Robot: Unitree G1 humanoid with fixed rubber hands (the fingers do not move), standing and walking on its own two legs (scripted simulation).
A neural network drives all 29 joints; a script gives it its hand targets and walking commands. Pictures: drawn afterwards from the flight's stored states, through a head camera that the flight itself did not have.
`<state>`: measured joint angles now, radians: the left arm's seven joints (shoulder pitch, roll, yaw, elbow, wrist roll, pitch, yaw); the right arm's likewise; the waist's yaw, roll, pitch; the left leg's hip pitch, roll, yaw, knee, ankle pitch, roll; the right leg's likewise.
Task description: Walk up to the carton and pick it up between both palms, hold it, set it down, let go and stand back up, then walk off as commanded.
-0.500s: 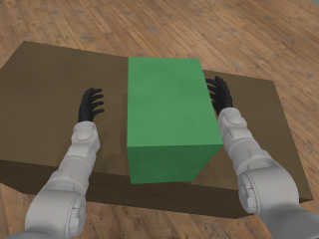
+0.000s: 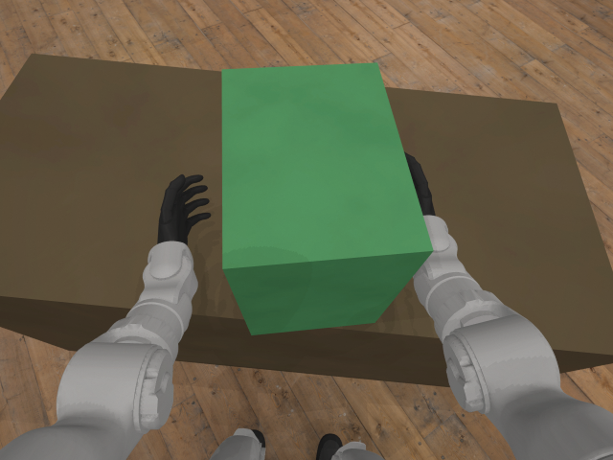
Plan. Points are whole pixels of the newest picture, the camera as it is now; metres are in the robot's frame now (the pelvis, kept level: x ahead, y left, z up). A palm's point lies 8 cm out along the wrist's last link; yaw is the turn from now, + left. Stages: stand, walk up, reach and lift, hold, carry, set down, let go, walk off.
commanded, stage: reach and lift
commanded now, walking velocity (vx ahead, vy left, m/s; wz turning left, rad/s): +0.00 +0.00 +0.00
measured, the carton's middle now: (308, 212) +0.44 +0.04 -0.01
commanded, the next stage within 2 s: none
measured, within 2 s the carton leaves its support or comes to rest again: leaves its support in 1.76 s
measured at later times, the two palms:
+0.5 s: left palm (189, 221) +0.38 +0.19 +0.03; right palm (414, 215) +0.42 -0.10 +0.04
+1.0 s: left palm (188, 227) +0.38 +0.19 +0.03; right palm (414, 221) +0.41 -0.10 +0.04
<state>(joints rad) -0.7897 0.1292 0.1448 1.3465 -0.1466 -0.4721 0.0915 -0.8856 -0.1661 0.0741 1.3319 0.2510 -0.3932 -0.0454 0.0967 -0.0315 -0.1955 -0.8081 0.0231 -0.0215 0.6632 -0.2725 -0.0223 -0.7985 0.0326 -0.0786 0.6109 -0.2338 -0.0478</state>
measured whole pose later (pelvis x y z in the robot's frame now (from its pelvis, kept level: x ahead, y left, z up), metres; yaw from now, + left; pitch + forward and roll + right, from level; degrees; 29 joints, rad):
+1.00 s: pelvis +0.01 +0.01 +0.03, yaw +0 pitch +14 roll -1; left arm -0.65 -0.06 0.53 1.12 0.34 -0.44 0.11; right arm -0.73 0.05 -0.57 1.18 -0.45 -0.43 -0.06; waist 0.07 -0.02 -0.09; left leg -0.48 0.01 0.00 0.46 -0.22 0.00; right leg -0.46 0.03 -0.06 0.40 -0.17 -0.03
